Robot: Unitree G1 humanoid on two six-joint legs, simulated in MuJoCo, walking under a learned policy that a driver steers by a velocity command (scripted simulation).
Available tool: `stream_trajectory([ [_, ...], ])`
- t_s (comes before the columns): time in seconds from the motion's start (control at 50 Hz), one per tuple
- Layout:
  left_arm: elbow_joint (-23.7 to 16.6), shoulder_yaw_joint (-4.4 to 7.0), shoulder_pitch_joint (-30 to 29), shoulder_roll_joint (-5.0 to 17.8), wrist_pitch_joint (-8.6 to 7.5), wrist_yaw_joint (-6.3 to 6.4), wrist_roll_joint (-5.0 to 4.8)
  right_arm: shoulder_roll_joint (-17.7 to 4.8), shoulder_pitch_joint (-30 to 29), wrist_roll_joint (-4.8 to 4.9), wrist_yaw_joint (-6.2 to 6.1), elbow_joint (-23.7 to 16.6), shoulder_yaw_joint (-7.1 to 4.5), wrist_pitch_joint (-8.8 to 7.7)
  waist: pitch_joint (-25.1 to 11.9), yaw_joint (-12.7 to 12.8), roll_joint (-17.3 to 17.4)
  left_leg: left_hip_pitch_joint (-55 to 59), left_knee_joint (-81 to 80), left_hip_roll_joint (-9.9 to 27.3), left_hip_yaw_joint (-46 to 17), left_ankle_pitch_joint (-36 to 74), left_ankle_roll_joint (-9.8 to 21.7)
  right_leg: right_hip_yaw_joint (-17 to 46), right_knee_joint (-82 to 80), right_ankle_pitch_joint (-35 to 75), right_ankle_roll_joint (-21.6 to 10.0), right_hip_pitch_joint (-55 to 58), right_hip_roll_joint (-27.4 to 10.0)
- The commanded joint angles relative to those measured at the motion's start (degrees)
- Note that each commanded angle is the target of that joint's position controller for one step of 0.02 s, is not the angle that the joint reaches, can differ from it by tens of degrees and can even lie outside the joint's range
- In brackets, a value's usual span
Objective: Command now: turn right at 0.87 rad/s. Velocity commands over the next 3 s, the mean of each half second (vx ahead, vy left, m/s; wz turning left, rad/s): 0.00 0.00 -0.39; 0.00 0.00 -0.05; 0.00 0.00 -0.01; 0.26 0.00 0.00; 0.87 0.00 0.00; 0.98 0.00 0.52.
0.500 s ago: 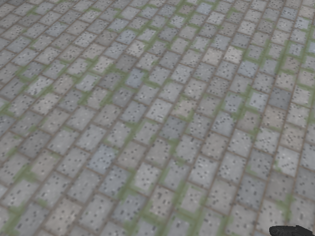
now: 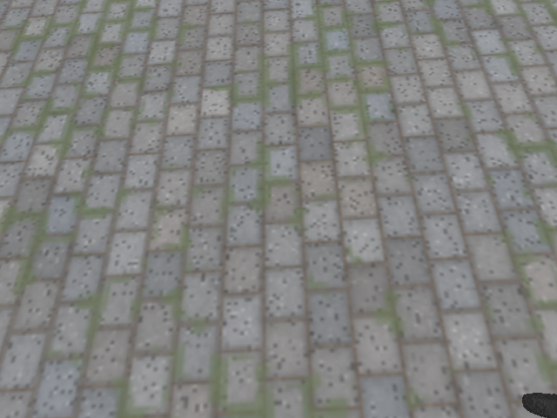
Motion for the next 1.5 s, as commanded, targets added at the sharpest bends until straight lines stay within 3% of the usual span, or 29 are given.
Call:
stream_trajectory([
  [0.02, -5.29, 2.94, -1.97, 10.1, -0.12, 0.24, 0.11, -3.72, -1.8, 0.33, 0.72, -3.58, -0.52, -1.25, -9.3, 0.02, -9.54, -1.3, -6.26, -0.73, -0.44, 0.46, -0.55, 16.78, -4.64, 13.61, -7.76, 11.85, -12.24],
  [0.12, -6.06, 1.88, -3.36, 8.47, 0.39, -0.75, 0.46, -4.94, 0.99, 0.25, 1.98, -3.17, -0.53, -1.98, -10.35, 0.83, -11.19, 7.8, -14.51, 0.86, 1.42, -0.71, 1.25, 19.32, -0.49, 23.06, -7.92, 10.99, -11.99],
  [0.16, -6.3, 1.3, -4.91, 7.7, 0.56, -0.83, 0.01, -5.01, 3.68, 0.04, 2.41, -2.53, -0.67, -2.42, -9.27, -1.14, -9.82, 16.04, -26.2, 2.06, 2.53, 9.93, 3.22, 18.68, 1.32, 17.22, -5.56, 7.85, -9.35],
  [0.18, -6.11, 0.73, -2.96, 5.94, 0.41, -0.85, 0.61, -6.86, 3.85, -0.72, 2.26, -2.94, -0.95, -2.41, -9.65, -0.19, -5.42, 21.29, -28.6, 7.79, -2.94, 16.26, 5.4, 16.2, 4.91, 6.71, -3.02, 4.54, -6.37],
  [0.2, -5.79, -0.14, 1.5, 3.45, 0.01, -1.05, 1.8, -10.31, 2.16, -1.57, 1.84, -4.13, -1.26, -2.04, -9.57, 3.51, 8.9, 25.38, -29.6, 18.06, -13.9, 31.02, 10.87, 7.52, 15.51, -16.1, 0.55, -1.34, 2.04],
  [0.22, -7.02, 0.83, -1.23, 6.82, -0.56, -0.84, 1.57, -9.72, 4.48, -2.63, 1.95, -2.98, -1.1, -2.03, -7.04, 1.66, 15.72, 23.11, -31.54, 25.34, -24.98, 33.2, 21.07, 2.64, 25.95, -27.98, 3.93, -9.27, 4.54],
  [0.24, -5.69, 2.09, -1.24, 10.76, -0.77, -0.58, 1.32, -8.34, 4.49, -1.58, 1.93, -3.43, -0.79, -2.24, -6.39, 0.63, 10.05, 22.69, -31.03, 25.33, -23.43, 29.17, 22.34, 2.68, 35.02, -25.72, 5.56, -10.92, 1.94],
  [0.26, -4.74, 2.37, -2.22, 10.77, -0.6, -0.63, 0.98, -6.97, 3.92, -0.73, 1.58, -3.41, -0.4, -2.07, -6.19, 0.44, 6.9, 22.75, -30.05, 21.79, -18.25, 25.65, 19.84, 2.58, 38.24, -22.01, 6.46, -11.29, 1.48],
  [0.3, -3.68, 1.44, -2.4, 7.06, 0.18, -0.6, 0.84, -5.49, 2.91, 0.23, 1.18, -3.43, 0.46, -1.61, -5.26, 0.16, 5.81, 22.93, -29.48, 17.74, -12.35, 23.19, 17.0, 2.29, 39.06, -18.15, 8.08, -11.47, 0.96],
  [0.34, -3.57, 0.17, -3.19, 3.55, 0.04, -1.01, 0.47, -4.56, 3.67, -0.12, 0.85, -2.72, 1.01, -0.99, -5.59, -0.15, 7.37, 23.37, -29.57, 14.3, -7.1, 24.17, 16.05, -1.13, 32.16, -15.88, 8.74, -8.77, 0.14],
  [0.38, -3.58, -0.92, -4.35, 1.23, -0.27, -1.22, 0.61, -4.67, 4.18, -0.33, 0.7, -2.36, 1.04, -0.4, -6.86, -0.98, 9.66, 24.73, -28.8, 13.15, -4.6, 25.63, 15.71, -4.85, 21.03, -15.8, 9.04, -4.43, -2.1],
  [0.42, -3.1, -1.15, -5.08, 1.15, -0.49, -1.34, 0.35, -6.28, 6.23, -0.27, 0.75, -1.83, 0.63, 0.25, -7.63, -2.62, 11.36, 25.5, -28.16, 13.83, -5.13, 26.99, 16.35, -7.35, 11.83, -14.63, 8.89, -0.04, -2.79],
  [0.46, -1.25, -0.77, -2.58, 1.9, -0.58, -1.35, 0.22, -6.51, 6.66, 0.36, 0.85, -1.41, 0.84, 0.61, -7.84, -1.6, 10.76, 25.07, -26.56, 13.98, -5.44, 26.83, 15.79, -8.67, 0.17, -6.11, 7.85, 5.25, -2.47],
  [0.48, -0.15, -0.79, -1.14, 1.81, -0.66, -1.42, 0.55, -5.83, 7.05, 0.83, 0.95, -1.01, 1.19, 0.53, -7.26, -0.67, 9.81, 23.49, -26.02, 13.31, -4.9, 25.94, 14.43, -9.12, -7.87, 0.62, 6.64, 9.22, -2.16],
  [0.5, -0.22, -0.71, -1.35, 3.2, -0.73, -1.33, 1.21, -5.16, 9.02, 0.83, 1.08, -0.35, 1.53, -0.04, -7.47, -1.23, 7.78, 20.48, -26.02, 12.72, -4.76, 22.7, 11.67, -6.22, -9.71, 6.05, 4.94, 13.88, -4.03],
  [0.52, -0.86, -0.32, -0.95, 6.21, -0.65, -0.88, 1.88, -4.12, 9.63, -0.46, 1.5, -0.44, 2.06, -0.96, -9.01, -2.2, 1.7, 16.58, -23.0, 10.68, -1.89, 17.45, 8.26, -0.84, -6.93, 17.5, 2.78, 18.61, -9.74],
  [0.54, 0.31, -0.14, -2.45, 6.84, -0.67, -1.14, 2.46, -1.5, 10.71, -0.96, 1.82, -0.44, 2.65, -1.7, -8.98, -4.84, -8.61, 17.91, -24.05, 5.91, 3.48, 6.14, 4.97, 0.29, -3.96, 13.99, -0.77, 13.4, -11.17],
  [0.56, -0.6, -0.91, -3.9, 3.06, -1.02, -1.8, 2.44, -3.05, 7.74, -1.6, 1.83, 0.02, 2.65, -1.81, -7.5, -2.51, -6.59, 20.07, -23.32, 5.45, 4.04, 5.58, 2.82, 0.34, -4.97, 7.04, -1.75, 10.08, -10.16],
  [0.58, 0.06, -1.41, -3.36, 1.53, -1.4, -2.07, 2.78, -3.38, 6.16, -1.41, 1.86, 0.23, 2.47, -1.75, -6.13, -1.85, -5.37, 20.35, -23.08, 5.21, 4.19, 6.88, 2.31, -0.13, -5.46, 3.12, -0.87, 8.57, -9.2],
  [0.64, 1.37, -1.45, -1.83, 2.39, -2.64, -2.02, 2.31, -3.27, 6.35, -0.72, 1.23, 1.05, 2.42, -0.87, -3.01, -1.74, -5.03, 20.54, -22.42, 5.61, 3.73, 10.95, 3.05, -1.14, -5.09, 4.27, 0.92, 5.76, -7.73],
  [0.84, 4.19, -2.08, -0.02, 1.19, -3.53, -1.87, 1.87, -3.46, 7.52, -0.31, 0.2, 6.02, 2.21, 0.05, -2.54, -1.65, -1.41, 22.54, -22.59, 5.87, 3.51, 13.42, 2.27, -2.24, -4.3, 7.46, 1.12, 5.78, -6.38],
  [1.2, 12.73, -2.44, 2.39, 0.75, -3.59, -1.52, 1.51, -3.5, 8.77, 0.0, -0.86, 15.12, 2.23, 0.68, -1.7, -1.67, -0.81, 23.07, -23.81, 5.61, 3.96, 13.6, 2.47, -4.71, -4.96, 8.19, 1.72, 6.9, -4.64],
  [1.5, 18.7, -3.16, 4.51, 0.02, -3.45, -1.07, 1.3, -2.1, 10.69, 0.03, -1.13, 19.49, 2.82, 0.75, -0.31, -1.57, -0.38, 22.27, -24.62, 5.03, 4.61, 12.06, 2.67, -5.8, -5.83, 5.19, 2.05, 6.16, -3.95],
])
Next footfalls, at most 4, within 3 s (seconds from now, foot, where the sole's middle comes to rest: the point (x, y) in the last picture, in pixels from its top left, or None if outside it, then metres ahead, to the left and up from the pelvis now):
0.18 left None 0.10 0.14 -0.78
0.50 right None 0.02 -0.11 -0.78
2.44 right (387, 354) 0.57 -0.17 -0.78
2.94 left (315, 202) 1.04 -0.01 -0.78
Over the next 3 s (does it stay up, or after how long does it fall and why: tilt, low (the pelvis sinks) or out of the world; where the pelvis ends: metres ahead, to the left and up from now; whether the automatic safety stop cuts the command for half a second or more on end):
stays up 0.87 -0.06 -0.05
